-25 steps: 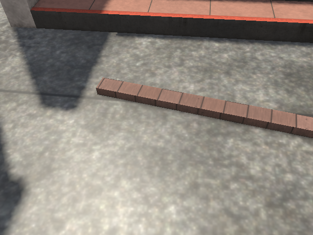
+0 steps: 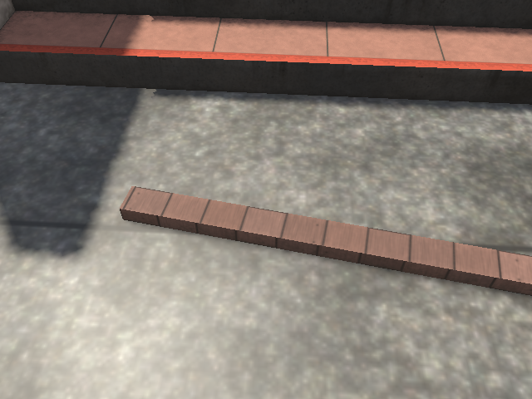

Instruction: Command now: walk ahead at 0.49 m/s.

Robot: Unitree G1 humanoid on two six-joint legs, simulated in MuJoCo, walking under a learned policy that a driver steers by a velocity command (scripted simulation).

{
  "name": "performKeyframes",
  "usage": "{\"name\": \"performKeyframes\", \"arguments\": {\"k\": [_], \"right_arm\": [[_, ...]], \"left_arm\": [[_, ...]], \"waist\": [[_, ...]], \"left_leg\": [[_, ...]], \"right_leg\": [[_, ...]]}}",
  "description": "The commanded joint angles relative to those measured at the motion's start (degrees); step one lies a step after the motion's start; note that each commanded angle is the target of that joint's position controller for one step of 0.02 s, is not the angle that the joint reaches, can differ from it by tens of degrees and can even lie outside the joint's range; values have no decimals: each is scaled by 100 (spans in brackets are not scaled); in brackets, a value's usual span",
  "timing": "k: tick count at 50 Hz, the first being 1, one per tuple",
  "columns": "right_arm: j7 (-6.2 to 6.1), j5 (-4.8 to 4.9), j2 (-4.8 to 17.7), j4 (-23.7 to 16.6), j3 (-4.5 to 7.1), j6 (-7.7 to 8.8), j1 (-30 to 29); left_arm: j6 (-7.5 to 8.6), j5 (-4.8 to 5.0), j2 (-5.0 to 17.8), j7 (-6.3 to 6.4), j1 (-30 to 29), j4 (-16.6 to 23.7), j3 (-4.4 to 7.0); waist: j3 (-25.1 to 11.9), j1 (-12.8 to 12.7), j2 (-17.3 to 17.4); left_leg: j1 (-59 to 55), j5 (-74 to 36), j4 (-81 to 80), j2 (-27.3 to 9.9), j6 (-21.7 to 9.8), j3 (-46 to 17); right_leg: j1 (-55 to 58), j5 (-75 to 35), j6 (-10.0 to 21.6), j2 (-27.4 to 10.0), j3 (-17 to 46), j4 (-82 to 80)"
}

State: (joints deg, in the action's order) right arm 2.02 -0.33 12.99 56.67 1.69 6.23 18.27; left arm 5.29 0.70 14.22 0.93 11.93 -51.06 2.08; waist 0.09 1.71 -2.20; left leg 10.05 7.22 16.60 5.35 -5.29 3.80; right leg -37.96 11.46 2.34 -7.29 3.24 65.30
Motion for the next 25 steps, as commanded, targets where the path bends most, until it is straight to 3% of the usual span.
{"name": "performKeyframes", "arguments": {"k": [1, 5, 10, 12, 13, 14, 15, 16, 17, 18, 19, 20, 22, 23, 25], "right_arm": [[-111, 7, 754, -315, 118, 104, -238], [-199, 100, 914, -218, 145, 27, 227], [-214, 153, 976, -32, 182, -93, 637], [-227, 157, 1043, -21, 217, -154, 585], [-230, 153, 1078, -46, 225, -185, 471], [-227, 124, 1009, -81, 195, -216, 369], [-224, 41, 785, -206, 97, -213, 309], [-169, 22, 118, -307, -108, -86, 898], [-138, 118, 336, -209, -76, 74, 908], [-114, 273, 890, -361, 69, 157, 371], [-134, 277, 932, -463, 85, 166, -9], [-171, 196, 852, -490, 107, 128, -206], [-206, 126, 632, -449, 134, -42, -47], [-213, 119, 508, -418, 125, -105, 42], [-231, 94, 501, -509, 148, -166, -146]], "left_arm": [[-20, -73, 262, 39, 205, 239, 77], [47, -18, 168, -33, -731, 483, 38], [99, 57, 257, -206, -1429, 768, 18], [151, 58, 384, -266, -1294, 801, 58], [174, 54, 490, -273, -980, 740, 113], [187, 42, 695, -257, -244, 521, 237], [198, 4, 1112, -212, 933, 224, 395], [144, -86, 1775, -199, 1694, 71, 559], [139, -75, 1310, -224, 1787, 42, 430], [151, -44, 957, -223, 1245, 136, 310], [139, -34, 749, -222, 667, 280, 234], [130, -50, 566, -251, 278, 340, 172], [152, -102, 370, -302, 110, 281, 113], [173, -96, 409, -304, 216, 205, 127], [194, -101, 580, -262, 431, 68, 173]], "waist": [[316, -272, 430], [309, 67, 432], [467, 275, 518], [387, 124, 594], [222, -90, 653], [-198, -466, 606], [-1036, -908, 283], [-1860, -817, -1168], [-2234, -855, -1275], [-1362, -747, -859], [-878, -570, -441], [-495, -408, -120], [-243, -113, -267], [-200, -61, -249], [-54, -30, -138]], "left_leg": [[632, -384, -1185, -1597, -983, -1186], [110, -472, -1086, -1515, -727, -917], [-820, -313, -676, -1872, -644, -1026], [-1073, -594, -362, -2011, -554, -1109], [-1085, -1256, -1, -1971, -476, -1053], [-977, -2198, 870, -1696, -344, -821], [-150, -2013, 2440, -1344, -143, -492], [2296, 187, 4789, -365, 324, -64], [3126, 2410, 5737, -257, 265, -956], [3613, 2070, 6072, -625, 132, -1058], [3489, 1494, 5890, -956, 96, -889], [3258, 1085, 5508, -1149, 129, -794], [2634, 646, 5007, -1343, 189, -769], [2552, 547, 4906, -1342, 227, -714], [2817, 188, 4552, -1364, 311, -687]], "right_leg": [[-103, -923, -156, -242, 7, -802], [72, -1762, -203, 16, -212, -2470], [64, -1244, -99, 181, -245, -3343], [392, -779, 63, 274, -293, -3580], [893, -611, 160, 412, -416, -3699], [1860, -563, 301, 609, -566, -3824], [3558, -719, 626, 90, 11, -3661], [5892, -119, 1527, -1335, 2496, -4009], [6146, 375, 1732, -1627, 3945, -4787], [5437, 398, 1396, -1438, 3139, -4830], [4590, -37, 1196, -1207, 2284, -4934], [3827, -445, 1097, -950, 1712, -5160], [3030, -857, 964, -591, 1035, -5522], [2895, -1166, 1011, -529, 839, -5611], [2886, -1692, 1071, -506, 560, -5724]]}}
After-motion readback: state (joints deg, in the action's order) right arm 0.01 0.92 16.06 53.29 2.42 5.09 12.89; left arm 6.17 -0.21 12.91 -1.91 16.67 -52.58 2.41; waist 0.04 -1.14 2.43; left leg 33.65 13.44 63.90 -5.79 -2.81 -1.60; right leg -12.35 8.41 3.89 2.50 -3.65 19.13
